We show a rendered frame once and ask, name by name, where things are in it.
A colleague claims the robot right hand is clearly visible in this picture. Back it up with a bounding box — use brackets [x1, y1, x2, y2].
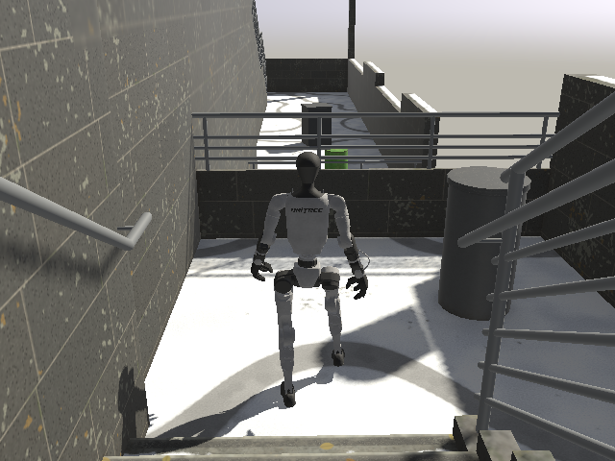
[346, 275, 368, 300]

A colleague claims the robot left hand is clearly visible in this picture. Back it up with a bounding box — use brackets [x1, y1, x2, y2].
[251, 262, 273, 281]

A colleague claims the robot right forearm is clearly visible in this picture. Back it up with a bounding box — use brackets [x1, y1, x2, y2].
[344, 234, 365, 279]

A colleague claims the right robot shin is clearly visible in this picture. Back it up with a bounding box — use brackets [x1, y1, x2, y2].
[328, 296, 342, 354]

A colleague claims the left robot upper arm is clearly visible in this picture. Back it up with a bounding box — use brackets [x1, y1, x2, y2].
[260, 193, 288, 245]

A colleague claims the robot left forearm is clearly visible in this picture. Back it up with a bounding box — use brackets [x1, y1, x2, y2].
[253, 230, 271, 265]

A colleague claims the robot torso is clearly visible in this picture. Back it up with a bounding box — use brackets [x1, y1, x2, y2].
[285, 188, 330, 288]

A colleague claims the right robot upper arm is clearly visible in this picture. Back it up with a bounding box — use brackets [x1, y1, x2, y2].
[328, 194, 353, 249]

